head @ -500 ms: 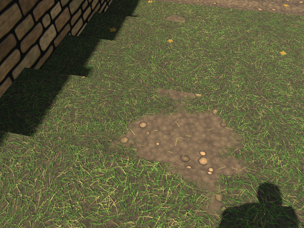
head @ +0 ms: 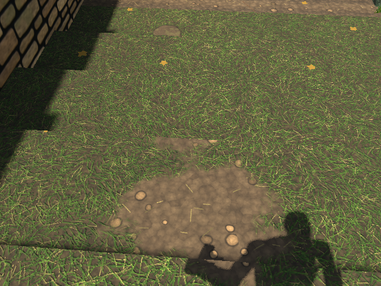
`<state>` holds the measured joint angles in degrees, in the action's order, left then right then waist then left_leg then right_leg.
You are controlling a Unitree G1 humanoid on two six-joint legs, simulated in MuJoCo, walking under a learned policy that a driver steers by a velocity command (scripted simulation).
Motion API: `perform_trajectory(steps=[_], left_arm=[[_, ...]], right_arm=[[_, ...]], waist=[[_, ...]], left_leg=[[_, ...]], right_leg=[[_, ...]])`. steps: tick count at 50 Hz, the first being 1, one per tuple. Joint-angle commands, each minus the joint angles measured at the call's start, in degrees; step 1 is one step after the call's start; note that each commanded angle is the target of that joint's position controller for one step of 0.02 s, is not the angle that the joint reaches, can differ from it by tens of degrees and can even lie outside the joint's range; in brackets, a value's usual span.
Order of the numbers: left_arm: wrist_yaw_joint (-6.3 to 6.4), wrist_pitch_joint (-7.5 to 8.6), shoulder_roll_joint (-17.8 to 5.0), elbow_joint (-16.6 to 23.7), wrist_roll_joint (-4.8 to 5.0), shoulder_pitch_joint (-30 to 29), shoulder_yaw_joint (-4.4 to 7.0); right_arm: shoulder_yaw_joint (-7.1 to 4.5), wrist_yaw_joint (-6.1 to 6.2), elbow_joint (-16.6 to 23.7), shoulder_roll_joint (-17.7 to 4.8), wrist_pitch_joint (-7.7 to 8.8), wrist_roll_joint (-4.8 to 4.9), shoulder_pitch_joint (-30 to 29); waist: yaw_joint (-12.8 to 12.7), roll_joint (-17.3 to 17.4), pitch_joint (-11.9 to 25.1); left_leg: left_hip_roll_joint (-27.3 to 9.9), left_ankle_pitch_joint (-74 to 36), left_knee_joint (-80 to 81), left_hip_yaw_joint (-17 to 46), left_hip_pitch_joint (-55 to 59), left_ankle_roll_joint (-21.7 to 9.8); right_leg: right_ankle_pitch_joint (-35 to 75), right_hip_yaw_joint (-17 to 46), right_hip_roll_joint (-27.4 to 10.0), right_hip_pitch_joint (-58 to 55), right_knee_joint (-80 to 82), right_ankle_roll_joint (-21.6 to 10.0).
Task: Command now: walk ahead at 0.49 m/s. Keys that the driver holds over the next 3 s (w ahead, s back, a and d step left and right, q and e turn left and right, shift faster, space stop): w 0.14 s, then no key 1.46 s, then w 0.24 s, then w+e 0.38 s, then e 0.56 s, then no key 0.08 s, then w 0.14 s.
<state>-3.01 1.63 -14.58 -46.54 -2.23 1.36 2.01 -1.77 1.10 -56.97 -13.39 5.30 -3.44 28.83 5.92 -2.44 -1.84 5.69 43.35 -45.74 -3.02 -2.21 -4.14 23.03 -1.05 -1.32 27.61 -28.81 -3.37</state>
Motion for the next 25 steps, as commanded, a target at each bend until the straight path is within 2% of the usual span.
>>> perform_trajectory(steps=[1, 2, 3, 4, 5, 6, 7, 8, 9, 10, 11, 12, 13, 14, 16, 17, 18, 19, 20, 21, 22, 23, 24, 25], left_arm=[[1.28, 1.85, -2.5, 1.4, -0.06, -1.2, 0.22], [2.0, 1.86, -2.8, -1.7, -0.64, 7.4, 0.64], [2.33, 1.56, -4.8, -6.0, -1.46, 19.3, 1.79], [1.87, 1.23, -8.6, -8.9, -1.01, 28.3, 2.97], [0.74, 1.75, -10.9, -9.0, -0.41, 33.6, 2.84], [0.73, 1.53, -11.0, -9.3, 0.81, 35.9, 3.54], [2.4, 2.13, -11.2, -7.7, 0.82, 30.2, 4.06], [3.38, 2.28, -6.2, -6.5, 0.43, 21.6, 2.5], [4.44, 3.35, -6.9, -6.4, 0.92, 18.0, 2.03], [4.35, 3.85, -4.2, -7.5, 0.89, 17.2, 1.14], [3.98, 4.53, -3.0, -8.3, 0.57, 17.8, 0.68], [3.63, 4.79, -3.0, -8.8, 0.29, 16.1, 0.71], [3.34, 5.1, -3.3, -8.3, 1.01, 13.8, 0.93], [2.85, 5.12, -3.3, -8.6, 1.58, 14.1, 1.07], [2.5, 4.38, -3.5, -9.3, 2.78, 16.0, 1.15], [2.53, 3.88, -3.4, -9.8, 3.06, 16.5, 1.12], [2.71, 3.33, -3.4, -10.3, 3.3, 17.0, 1.04], [2.88, 2.83, -3.4, -10.7, 3.24, 18.1, 1.02], [3.05, 2.38, -3.7, -11.2, 2.79, 21.1, 1.14], [3.46, 1.99, 0.1, -12.3, 3.6, 29.7, 0.31], [4.02, 0.52, -0.6, -13.4, 3.52, 32.0, 0.79], [4.11, -0.66, -2.3, -13.1, 2.09, 29.3, 1.16], [4.1, -1.31, -1.1, -12.1, 1.33, 25.1, 0.86], [4.07, -1.78, -0.7, -11.3, 1.17, 22.1, 0.7]], right_arm=[[-1.17, 2.21, -0.3, -6.4, -1.67, -0.55, 4.8], [-1.2, 2.32, -1.0, -6.5, -2.51, 0.15, 5.1], [-1.24, 1.71, -1.1, -6.3, -3.05, 1.58, 3.4], [-1.66, 0.32, 0.5, -5.2, -2.62, 2.78, 0.7], [-1.5, 1.26, 1.7, -3.8, -1.97, 5.92, 7.0], [-0.97, 2.22, 2.2, -5.5, -1.43, 5.73, 5.3], [-1.3, 2.57, 4.3, -7.6, -0.73, 3.98, -2.1], [-1.81, 1.61, 4.6, -9.3, -0.91, 2.13, -8.9], [-1.9, 0.52, 6.4, -7.4, -1.72, 1.09, -10.6], [-1.68, -0.21, 5.6, -6.5, -2.73, -0.16, -10.7], [-1.12, -0.92, 5.2, -4.1, -3.49, -0.06, -11.4], [-0.28, -1.44, 5.1, -1.2, -3.5, 0.75, -11.7], [0.26, -2.0, 5.4, -0.2, -2.9, 1.43, -10.7], [0.51, -2.26, 4.3, 0.5, -2.42, 2.28, -9.6], [0.33, -1.83, 3.0, -0.8, -2.52, 2.37, -9.2], [0.24, -1.64, 3.0, -1.4, -2.49, 1.84, -10.2], [0.17, -1.46, 2.3, -1.6, -2.26, 1.09, -9.5], [-0.26, -1.19, 1.2, -2.9, -1.97, 0.63, -7.3], [-1.01, -0.74, 0.5, -6.1, -1.41, 0.68, -4.6], [-1.74, -0.45, 0.6, -9.7, -1.28, 0.82, -1.0], [-1.39, -0.63, 0.9, -8.8, -2.07, 3.29, -0.9], [-1.31, -0.63, 2.1, -8.5, -2.62, 4.45, -5.5], [-0.88, -0.23, 2.8, -6.7, -3.08, 3.71, -10.7], [-0.28, 0.13, 3.3, -4.8, -3.33, 2.93, -13.8]], waist=[[0.3, 2.1, -7.3], [-3.0, 1.7, -4.4], [-8.8, 0.0, 0.9], [-12.3, -7.7, 5.9], [-10.4, -10.6, 15.4], [-14.3, -10.0, 19.7], [-14.5, -4.5, 15.7], [-11.1, 3.2, 8.8], [-7.1, -1.0, 3.1], [-4.8, 3.0, -1.4], [-4.3, 1.8, -3.6], [-3.1, -0.2, -2.1], [-2.0, -3.8, -0.9], [-2.3, -5.5, 1.6], [-2.8, -3.7, 3.2], [-2.9, -1.8, 2.1], [-2.4, 0.0, 1.6], [-1.6, 0.6, 2.0], [-1.2, 4.9, 3.5], [-2.5, 15.7, 11.1], [-2.2, 16.4, 17.6], [-3.6, 10.4, 12.8], [-4.3, 8.7, 7.2], [-5.3, 7.3, 3.7]], left_leg=[[-9.1, -33.9, -3.7, 10.7, 1.0, -6.4], [-8.2, -39.2, -13.9, 9.3, -1.2, -6.6], [-6.2, -40.9, -29.4, 5.9, -8.8, -6.3], [0.1, -10.4, -50.5, 1.9, -25.0, -4.6], [0.2, 5.1, -61.0, 7.0, -43.0, -3.4], [-1.7, 2.7, -64.1, 9.7, -55.2, -3.3], [-3.8, -11.2, -55.8, 12.0, -62.1, -3.1], [-6.1, -17.4, -48.7, 8.0, -57.6, -1.8], [-7.5, -21.6, -37.2, 9.2, -50.7, 1.2], [-10.1, -23.4, -26.1, 9.4, -42.5, 3.0], [-9.7, -27.0, -17.3, 6.5, -35.2, 4.2], [-9.4, -30.6, -9.3, 4.6, -28.0, 4.3], [-8.6, -36.8, -0.4, 3.2, -20.5, 3.2], [-6.6, -42.4, 2.3, 1.6, -14.2, 2.4], [-5.0, -44.8, 4.8, 0.2, -11.2, 1.2], [-5.0, -45.3, 7.1, 0.2, -10.9, 0.3], [-4.4, -47.2, 10.3, -0.2, -8.6, -0.7], [-4.0, -48.4, 13.3, 0.6, -5.0, -1.6], [-8.5, -66.9, 15.4, 5.1, -0.4, -2.6], [-24.1, -93.0, 14.9, 19.2, 8.6, -9.9], [-29.2, -91.0, 17.8, 27.9, 8.9, -15.2], [-27.2, -75.7, 20.8, 26.6, 3.4, -15.1], [-24.9, -61.9, 24.0, 24.3, -2.3, -13.8], [-22.5, -56.1, 26.9, 21.0, -7.6, -11.8]], right_leg=[[-0.3, 0.7, -2.2, -0.9, 15.6, 0.5], [2.0, 0.4, -2.5, -10.6, 19.1, -0.3], [5.8, -1.7, -2.8, -26.0, 19.5, -1.5], [18.9, 3.5, -8.5, -42.5, 11.2, -4.8], [42.0, 12.9, -20.4, -64.4, -12.4, -8.8], [32.7, 19.4, -23.8, -71.1, -12.0, -14.2], [-2.5, 21.9, -25.3, -63.5, -1.7, -16.8], [-19.3, 20.9, -20.2, -48.6, 7.7, -13.7], [-9.8, 23.2, -23.9, -33.6, 10.6, -16.0], [-1.5, 18.8, -20.2, -22.3, 11.4, -14.6], [5.1, 12.7, -15.6, -14.0, 12.7, -13.1], [7.7, 8.6, -11.6, -10.0, 13.0, -11.2], [10.5, 4.2, -8.0, -6.3, 12.0, -8.9], [8.8, 2.7, -6.2, -5.3, 11.0, -7.7], [6.5, 3.4, -6.8, -8.8, 9.1, -6.8], [4.7, 3.9, -7.0, -10.0, 7.4, -6.3], [2.8, 3.9, -6.5, -10.8, 4.6, -5.3], [0.9, 3.8, -5.0, -11.8, -0.5, -4.1], [-9.4, 1.3, -1.6, -11.4, -9.3, -2.1], [-41.9, -2.1, 4.0, -7.4, -27.2, -0.1], [-62.1, 1.4, 7.2, -5.4, -37.8, 0.4], [-61.6, 4.3, 5.6, -2.7, -41.2, 0.7], [-58.7, 4.1, 4.2, -0.1, -41.4, 1.0], [-54.9, 4.3, 2.5, -0.6, -38.0, 1.5]])
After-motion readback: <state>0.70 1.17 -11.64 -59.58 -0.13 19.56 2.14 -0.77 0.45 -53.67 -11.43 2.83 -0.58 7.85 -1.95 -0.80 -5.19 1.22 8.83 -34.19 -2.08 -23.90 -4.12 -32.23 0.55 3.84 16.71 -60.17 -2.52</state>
